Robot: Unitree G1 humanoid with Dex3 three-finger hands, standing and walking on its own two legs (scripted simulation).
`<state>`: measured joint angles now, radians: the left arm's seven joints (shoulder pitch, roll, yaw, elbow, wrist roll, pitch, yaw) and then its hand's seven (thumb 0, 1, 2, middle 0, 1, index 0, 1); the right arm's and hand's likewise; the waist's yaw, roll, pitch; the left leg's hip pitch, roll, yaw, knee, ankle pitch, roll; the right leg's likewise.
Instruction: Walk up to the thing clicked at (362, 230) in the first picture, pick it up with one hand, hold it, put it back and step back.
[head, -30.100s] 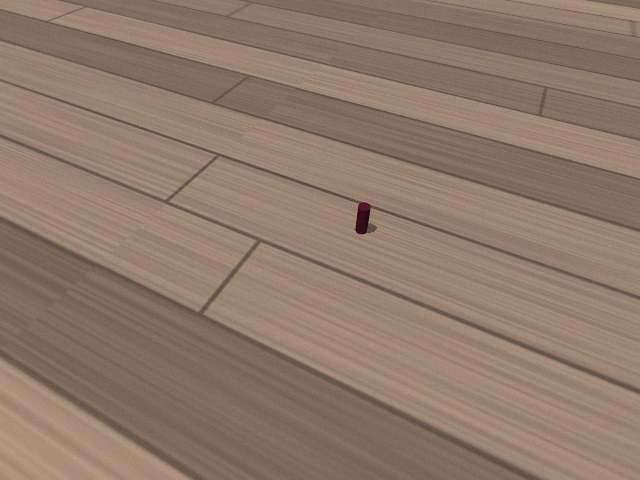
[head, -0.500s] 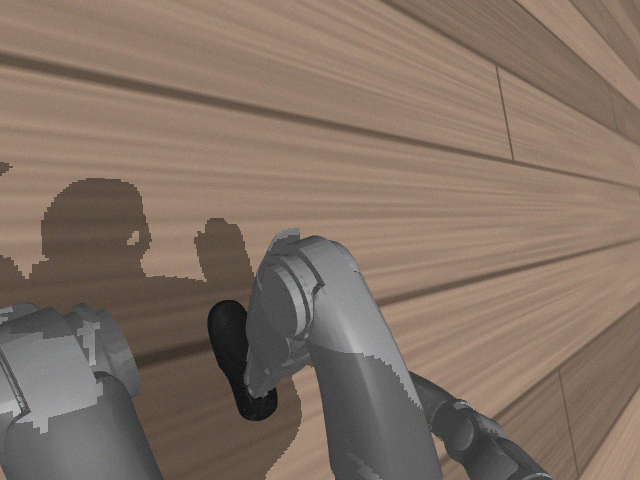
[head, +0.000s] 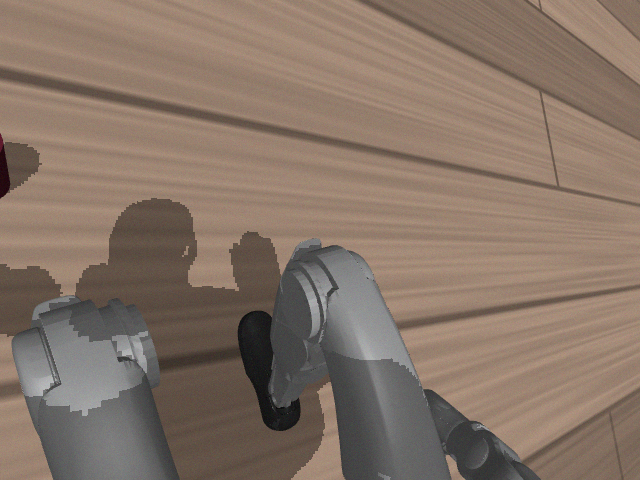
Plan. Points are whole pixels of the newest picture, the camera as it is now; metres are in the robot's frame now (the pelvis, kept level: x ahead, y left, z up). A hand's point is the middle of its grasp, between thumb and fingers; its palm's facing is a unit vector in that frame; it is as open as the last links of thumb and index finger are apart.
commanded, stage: rise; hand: left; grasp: from the side
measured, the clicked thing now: out of the picture +0.49 +0.24 -0.25
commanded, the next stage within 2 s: home in 0.10 s
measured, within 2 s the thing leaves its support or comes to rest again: neither
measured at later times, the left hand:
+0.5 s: hand out of the picture +0.42 +0.42 -0.04, palm faces +0.35 -0.83 -0.44, open 16.8 cm
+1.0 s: hand out of the picture +0.30 +0.29 +0.15, palm faces +0.29 -0.87 -0.41, open 16.7 cm
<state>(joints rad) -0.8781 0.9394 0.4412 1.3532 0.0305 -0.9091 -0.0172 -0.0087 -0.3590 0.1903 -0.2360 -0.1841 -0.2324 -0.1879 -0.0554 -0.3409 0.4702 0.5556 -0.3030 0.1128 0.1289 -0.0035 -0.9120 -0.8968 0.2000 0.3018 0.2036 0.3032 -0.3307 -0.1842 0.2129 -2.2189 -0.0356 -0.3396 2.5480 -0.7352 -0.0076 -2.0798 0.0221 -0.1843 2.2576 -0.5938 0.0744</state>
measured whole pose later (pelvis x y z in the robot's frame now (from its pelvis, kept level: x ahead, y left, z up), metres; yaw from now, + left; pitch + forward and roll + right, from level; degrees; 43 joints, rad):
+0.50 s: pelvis +0.01 +0.00 +0.04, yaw +6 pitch +33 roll -12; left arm -0.71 0.79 0.44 1.04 0.17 -0.32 -0.03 -0.01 -0.43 0.14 -0.08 -0.09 -0.09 -0.09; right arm 0.17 -0.29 0.13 0.59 -0.07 0.22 0.11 0.00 -0.91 -0.90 0.20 0.30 0.20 0.30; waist -0.17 0.00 -0.08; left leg -2.22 -0.01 -0.13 2.35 -0.71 0.03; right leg -2.14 -0.02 -0.03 2.19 -0.63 0.04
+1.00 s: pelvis +0.06 -0.02 +0.25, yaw +13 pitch +28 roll -3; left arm -0.09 0.37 0.18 0.46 0.04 0.05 0.09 -0.01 -0.41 0.14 -0.09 -0.10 -0.09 -0.09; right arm 0.10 -0.25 0.00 0.49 0.05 0.09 -0.07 0.00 -0.90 -0.90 0.20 0.30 0.20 0.30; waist -0.06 0.01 -0.18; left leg -1.46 0.03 -0.08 1.62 -0.66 -0.03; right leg -1.46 -0.03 -0.02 1.57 -0.60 0.03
